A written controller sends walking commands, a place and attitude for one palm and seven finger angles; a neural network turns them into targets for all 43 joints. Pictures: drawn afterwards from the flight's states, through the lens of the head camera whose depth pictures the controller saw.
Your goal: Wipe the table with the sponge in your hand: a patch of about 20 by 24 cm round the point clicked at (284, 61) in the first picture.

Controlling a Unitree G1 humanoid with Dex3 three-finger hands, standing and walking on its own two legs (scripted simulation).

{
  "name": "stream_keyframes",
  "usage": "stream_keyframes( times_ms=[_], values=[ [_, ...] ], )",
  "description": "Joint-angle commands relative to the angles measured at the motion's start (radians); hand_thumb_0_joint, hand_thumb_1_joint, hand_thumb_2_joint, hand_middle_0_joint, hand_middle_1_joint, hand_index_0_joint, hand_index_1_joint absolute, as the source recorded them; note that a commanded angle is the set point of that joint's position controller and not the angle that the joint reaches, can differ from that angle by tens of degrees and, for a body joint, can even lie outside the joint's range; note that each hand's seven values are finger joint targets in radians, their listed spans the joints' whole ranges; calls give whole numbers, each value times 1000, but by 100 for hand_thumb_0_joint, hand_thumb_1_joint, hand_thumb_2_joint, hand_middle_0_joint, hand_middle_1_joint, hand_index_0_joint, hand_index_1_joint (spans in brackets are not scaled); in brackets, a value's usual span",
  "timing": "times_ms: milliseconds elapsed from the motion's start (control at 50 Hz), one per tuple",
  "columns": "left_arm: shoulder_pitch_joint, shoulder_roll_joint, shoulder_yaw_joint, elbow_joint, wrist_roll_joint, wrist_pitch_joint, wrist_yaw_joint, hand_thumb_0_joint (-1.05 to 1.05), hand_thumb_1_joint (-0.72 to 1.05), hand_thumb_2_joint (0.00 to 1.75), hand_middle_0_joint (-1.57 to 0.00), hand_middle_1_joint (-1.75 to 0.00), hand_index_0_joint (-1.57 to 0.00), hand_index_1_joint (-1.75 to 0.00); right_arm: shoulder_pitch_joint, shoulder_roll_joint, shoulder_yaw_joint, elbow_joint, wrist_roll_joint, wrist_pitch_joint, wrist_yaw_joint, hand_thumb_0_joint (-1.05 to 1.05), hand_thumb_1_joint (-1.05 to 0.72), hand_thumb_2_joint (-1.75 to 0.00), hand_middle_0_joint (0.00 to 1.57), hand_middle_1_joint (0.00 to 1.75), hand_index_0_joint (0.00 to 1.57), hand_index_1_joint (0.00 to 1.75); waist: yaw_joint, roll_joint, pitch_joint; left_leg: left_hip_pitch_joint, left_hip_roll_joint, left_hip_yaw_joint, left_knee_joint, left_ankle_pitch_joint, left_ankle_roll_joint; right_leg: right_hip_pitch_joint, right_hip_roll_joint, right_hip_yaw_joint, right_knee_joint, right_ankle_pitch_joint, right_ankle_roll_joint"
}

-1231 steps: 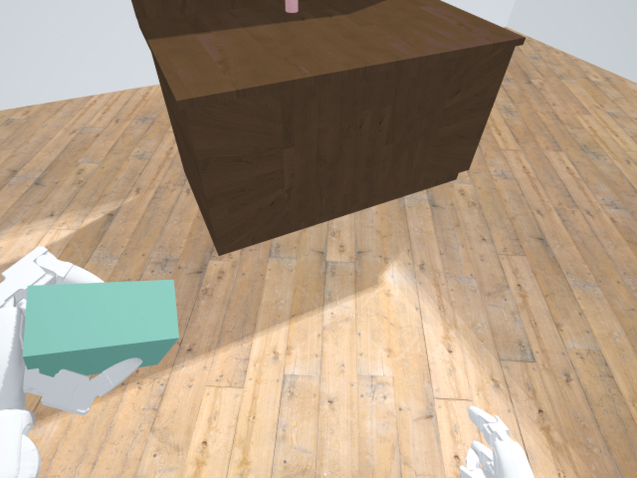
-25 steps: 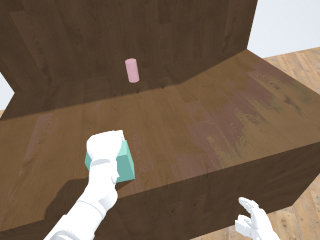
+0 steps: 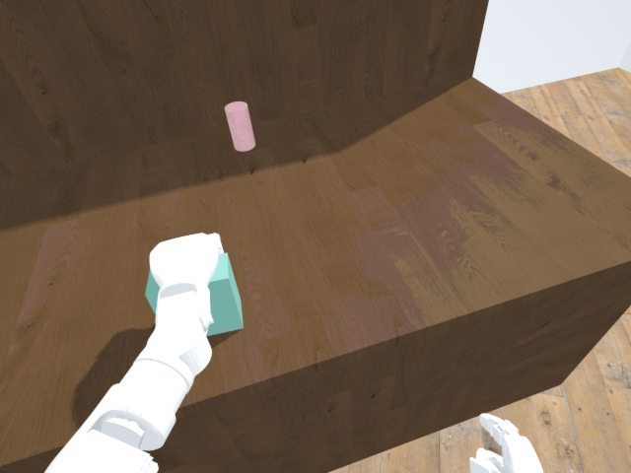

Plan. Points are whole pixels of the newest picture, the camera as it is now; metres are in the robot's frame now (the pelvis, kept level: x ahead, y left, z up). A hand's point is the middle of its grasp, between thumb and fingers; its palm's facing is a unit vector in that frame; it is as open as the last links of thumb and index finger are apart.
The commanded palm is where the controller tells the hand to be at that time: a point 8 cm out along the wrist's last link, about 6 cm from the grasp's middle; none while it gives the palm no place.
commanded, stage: wipe forward along the third lane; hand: left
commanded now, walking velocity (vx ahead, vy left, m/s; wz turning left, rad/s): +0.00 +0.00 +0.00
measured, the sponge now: (201, 306) +0.35 +0.21 +0.01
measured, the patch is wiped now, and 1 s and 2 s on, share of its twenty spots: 0.70 0.90 0.90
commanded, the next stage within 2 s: wipe back along the third lane in 0.72 s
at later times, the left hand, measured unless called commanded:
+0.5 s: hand (191, 266) +0.39 +0.23 +0.05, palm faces -0.05 -0.02 -1.00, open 10.0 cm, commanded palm +0.38 +0.24 +0.09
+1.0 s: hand (185, 245) +0.44 +0.26 +0.05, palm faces -0.04 -0.01 -1.00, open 10.0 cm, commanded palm +0.40 +0.24 +0.09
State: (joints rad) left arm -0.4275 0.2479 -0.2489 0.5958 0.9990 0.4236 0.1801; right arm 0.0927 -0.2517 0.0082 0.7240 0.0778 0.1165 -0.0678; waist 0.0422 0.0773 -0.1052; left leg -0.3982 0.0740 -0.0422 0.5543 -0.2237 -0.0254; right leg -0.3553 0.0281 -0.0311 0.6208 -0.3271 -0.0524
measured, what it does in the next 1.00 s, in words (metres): stands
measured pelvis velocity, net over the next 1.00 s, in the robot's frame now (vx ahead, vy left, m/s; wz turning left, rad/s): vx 0.01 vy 0.04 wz -0.03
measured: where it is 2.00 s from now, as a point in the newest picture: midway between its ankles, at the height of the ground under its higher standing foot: outside the picture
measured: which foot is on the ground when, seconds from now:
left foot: down 0.00-1.00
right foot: down 0.00-1.00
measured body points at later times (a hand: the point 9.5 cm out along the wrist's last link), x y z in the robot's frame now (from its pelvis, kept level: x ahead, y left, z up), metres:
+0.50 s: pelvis +0.00 +0.02 +0.00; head +0.00 -0.01 +0.45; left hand +0.39 +0.23 +0.11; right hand +0.15 -0.23 -0.13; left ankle +0.04 +0.18 -0.73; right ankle +0.00 -0.08 -0.73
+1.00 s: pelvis +0.01 +0.04 +0.00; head +0.03 +0.03 +0.45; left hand +0.43 +0.25 +0.10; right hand +0.09 -0.22 -0.14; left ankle +0.04 +0.18 -0.73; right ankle +0.00 -0.08 -0.73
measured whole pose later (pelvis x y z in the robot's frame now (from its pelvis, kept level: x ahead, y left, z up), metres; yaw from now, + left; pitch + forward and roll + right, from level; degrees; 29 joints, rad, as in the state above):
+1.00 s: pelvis +0.01 +0.04 +0.00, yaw -2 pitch +10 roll -1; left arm -0.70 0.30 -0.16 0.95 1.01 0.36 0.27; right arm 0.24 -0.25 -0.03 0.76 0.06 0.14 -0.03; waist -0.03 0.06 -0.14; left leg -0.53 0.06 -0.01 0.61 -0.25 -0.03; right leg -0.46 0.01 0.00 0.59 -0.30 0.00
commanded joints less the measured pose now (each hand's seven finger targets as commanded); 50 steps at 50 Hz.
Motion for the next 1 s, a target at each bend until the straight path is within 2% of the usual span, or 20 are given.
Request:
stream_keyframes(
  times_ms=[0, 40, 60, 80, 120, 160, 180, 240, 260, 320, 360, 420, 460, 520, 560, 620, 760, 820, 880, 980],
  values=[
    [-331, 191, 78, -62, 21, 9, 31, 0, 10, 130, -120, -160, -120, -160, -150, -107, -36, -154, 3, -47, -10, 0, -90, -90, 20, 30, 20, 30, -6, -153, -170, 88, -93, 62, -17, 46, 58, 29, -21, 51, -163, 220, 20],
    [-328, 182, 71, -40, 32, 5, 33, 0, 10, 130, -120, -160, -120, -160, -141, -110, -37, -149, 1, -44, -8, 0, -90, -90, 20, 30, 20, 30, -10, -153, -170, 85, -94, 65, -14, 54, 57, 24, -21, 50, -160, 233, 20],
    [-315, 232, 123, -28, 36, 3, 38, 0, 10, 130, -120, -160, -120, -160, -135, -116, -41, -146, -1, -42, -8, 0, -90, -90, 20, 30, 20, 30, 1, -161, -178, 83, -93, 55, -17, 59, 55, 30, -17, 56, -162, 232, 14],
    [-335, 187, 76, -42, 31, -4, 37, 0, 10, 130, -120, -160, -120, -160, -129, -111, -39, -155, -1, -43, -7, 0, -90, -90, 20, 30, 20, 30, -11, -153, -189, 83, -93, 61, -12, 62, 58, 33, -18, 42, -152, 247, 19],
    [-360, 204, 87, -13, 36, -11, 42, 0, 10, 130, -120, -160, -120, -160, -123, -112, -39, -146, -1, -42, -7, 0, -90, -90, 20, 30, 20, 30, -18, -160, -173, 73, -92, 64, -10, 52, 59, 20, -20, 47, -157, 239, 21],
    [-358, 278, 154, 12, 38, -13, 48, 0, 10, 130, -120, -160, -120, -160, -117, -122, -42, -139, -3, -38, -9, 0, -90, -90, 20, 30, 20, 30, -7, -172, -167, 60, -92, 57, -14, 46, 56, 26, -17, 59, -165, 226, 19],
    [-392, 235, 106, 12, 36, -16, 48, 0, 10, 130, -120, -160, -120, -160, -114, -116, -39, -144, -1, -37, -10, 0, -90, -90, 20, 30, 20, 30, -21, -165, -165, 57, -94, 62, -13, 36, 59, 18, -20, 47, -160, 214, 24],
    [-399, 224, 103, 47, 46, -21, 55, 0, 10, 130, -120, -160, -120, -160, -101, -115, -43, -136, -2, -37, -7, 0, -90, -90, 20, 30, 20, 30, -20, -145, -177, 60, -90, 63, -11, 47, 56, 5, -18, 38, -152, 215, 20],
    [-399, 262, 141, 43, 44, -22, 57, 0, 10, 130, -120, -160, -120, -160, -98, -119, -45, -137, -3, -35, -5, 0, -90, -90, 20, 30, 20, 30, -9, -133, -193, 60, -91, 57, -16, 50, 54, 15, -15, 43, -154, 218, 14],
    [-452, 220, 95, 62, 42, -23, 63, 0, 10, 130, -120, -160, -120, -160, -88, -114, -46, -136, -1, -33, -3, 0, -90, -90, 20, 30, 20, 30, -29, -130, -200, 59, -90, 64, -10, 45, 56, 6, -17, 33, -151, 214, 20],
    [-450, 264, 144, 88, 35, -23, 67, 0, 10, 130, -120, -160, -120, -160, -82, -121, -48, -129, -3, -32, -3, 0, -90, -90, 20, 30, 20, 30, -20, -139, -200, 55, -88, 57, -15, 47, 55, 10, -13, 31, -155, 210, 17],
    [-520, 230, 99, 118, 35, -31, 68, 0, 10, 130, -120, -160, -120, -160, -68, -117, -46, -124, -1, -33, -4, 0, -90, -90, 20, 30, 20, 30, -44, -150, -192, 47, -87, 61, -12, 20, 59, -16, -15, 22, -157, 171, 24],
    [-555, 281, 140, 152, 49, -38, 74, 0, 10, 130, -120, -160, -120, -160, -59, -123, -47, -112, -4, -31, -6, 0, -90, -90, 20, 30, 20, 30, -42, -130, -193, 43, -85, 53, -17, 14, 57, -29, -13, 25, -157, 146, 19],
    [-639, 264, 106, 193, 58, -49, 79, 0, 10, 130, -120, -160, -120, -160, -36, -121, -46, -101, -4, -33, -7, 0, -90, -90, 20, 30, 20, 30, -66, -127, -193, 36, -82, 56, -11, -1, 58, -58, -12, 14, -149, 125, 21],
    [-628, 269, 133, 210, 54, -54, 84, 0, 10, 130, -120, -160, -120, -160, -25, -122, -52, -98, -7, -33, -3, 0, -90, -90, 20, 30, 20, 30, -55, -116, -232, 44, -81, 53, -12, 21, 57, -45, -8, 13, -145, 145, 17],
    [-676, 263, 117, 239, 41, -59, 90, 0, 10, 130, -120, -160, -120, -160, -5, -120, -52, -95, -7, -34, -1, 0, -90, -90, 20, 30, 20, 30, -70, -112, -254, 35, -82, 60, -2, 19, 59, -41, -11, 13, -142, 156, 24],
    [-747, 333, 165, 322, 60, -61, 97, 0, 10, 130, -120, -160, -120, -160, 40, -133, -56, -69, -11, -34, 7, 0, -90, -90, 20, 30, 20, 30, -91, -133, -258, 7, -74, 54, 4, 42, 62, -50, -7, 9, -132, 195, 26],
    [-677, 282, 140, 322, 58, -66, 94, 0, 10, 130, -120, -160, -120, -160, 58, -126, -65, -78, -16, -32, 18, 0, -90, -90, 20, 30, 20, 30, -70, -75, -313, 37, -76, 61, 15, 91, 60, -32, -4, 2, -119, 247, 20],
    [-572, 210, 113, 278, 40, -73, 83, 0, 10, 130, -120, -160, -120, -160, 54, -120, -74, -98, -17, -27, 28, 0, -90, -90, 20, 30, 20, 30, -50, -76, -359, 74, -75, 64, 22, 158, 60, 9, 2, -6, -112, 321, 16],
    [-469, 135, 87, 209, 9, -49, 92, 0, 10, 130, -120, -160, -120, -160, 17, -123, -79, -112, -12, -18, 43, 0, -90, -90, 20, 30, 20, 30, -41, -127, -292, 89, -68, 58, 3, 167, 60, -1, 11, -26, -128, 312, 12]
  ],
)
